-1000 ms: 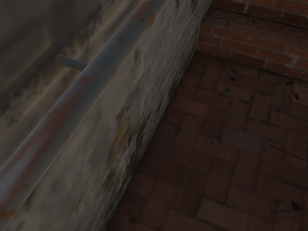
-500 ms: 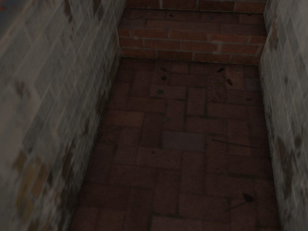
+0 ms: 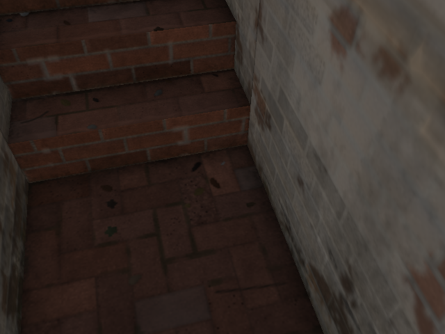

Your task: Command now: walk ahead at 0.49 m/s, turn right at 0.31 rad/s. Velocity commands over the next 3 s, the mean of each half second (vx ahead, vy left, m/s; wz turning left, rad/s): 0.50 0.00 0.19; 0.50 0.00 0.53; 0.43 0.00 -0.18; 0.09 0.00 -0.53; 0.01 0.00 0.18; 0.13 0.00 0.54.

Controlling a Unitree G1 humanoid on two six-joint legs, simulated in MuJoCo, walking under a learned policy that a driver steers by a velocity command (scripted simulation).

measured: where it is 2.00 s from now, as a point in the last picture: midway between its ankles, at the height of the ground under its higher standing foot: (167, 227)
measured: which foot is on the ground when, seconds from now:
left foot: down 0.00-0.22, up 0.24-0.72, down 0.74-1.00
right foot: up 0.00-0.20, down 0.22-0.76, up 0.78-1.00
